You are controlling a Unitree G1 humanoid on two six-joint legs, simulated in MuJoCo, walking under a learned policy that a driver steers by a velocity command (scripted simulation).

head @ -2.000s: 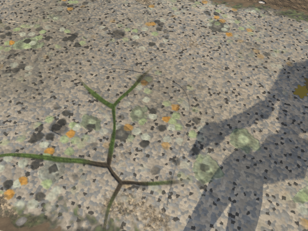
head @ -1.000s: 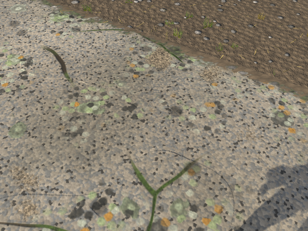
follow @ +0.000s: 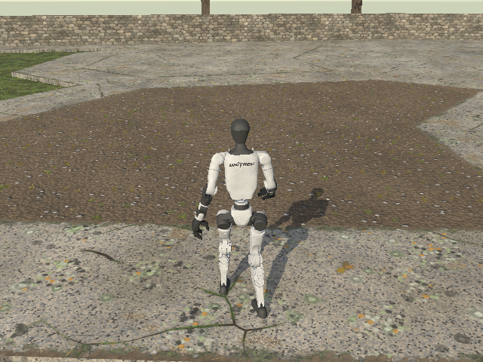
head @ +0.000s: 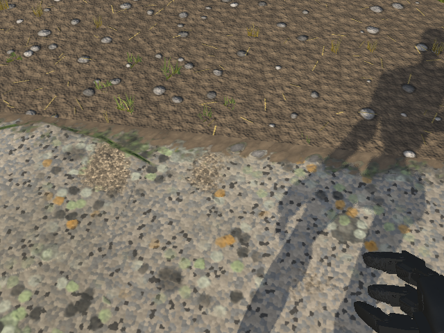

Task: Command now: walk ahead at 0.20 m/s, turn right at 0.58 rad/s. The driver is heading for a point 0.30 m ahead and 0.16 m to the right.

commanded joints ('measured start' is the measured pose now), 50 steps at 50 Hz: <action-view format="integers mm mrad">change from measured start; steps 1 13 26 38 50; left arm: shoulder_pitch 235 -141 -285 -249 -251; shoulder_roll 58 67 165 186 116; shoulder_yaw -20 9 41 59 57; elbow -100 -243 -347 -339 -317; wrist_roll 2 12 20 10 -3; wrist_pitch -13 69 37 68 83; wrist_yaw -12 -21 -4 3 -9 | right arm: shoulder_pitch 329 102 152 123 138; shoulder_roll -216 -176 -158 -118 -136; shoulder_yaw -80 -98 -122 -101 -105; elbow -7 26 55 27 8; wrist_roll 4 14 -5 30 4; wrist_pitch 28 94 132 103 122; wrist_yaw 8 -12 -29 11 -21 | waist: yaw -98 -72 -123 -82 -109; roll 324 129 -129 -180 138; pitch -553 -164 -98 -127 -36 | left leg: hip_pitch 911 254 -142 100 419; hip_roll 556 308 34 -43 239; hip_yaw -631 18 30 5 -36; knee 32 -188 698 188 -153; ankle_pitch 448 106 -374 -394 94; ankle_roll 322 249 -51 -48 213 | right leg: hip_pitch -480 -232 -34 12 -483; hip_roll -63 -216 -356 -305 -114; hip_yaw -18 -213 106 277 -164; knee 673 184 -380 -322 452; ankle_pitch -171 248 573 586 170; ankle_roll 56 79 -177 -196 135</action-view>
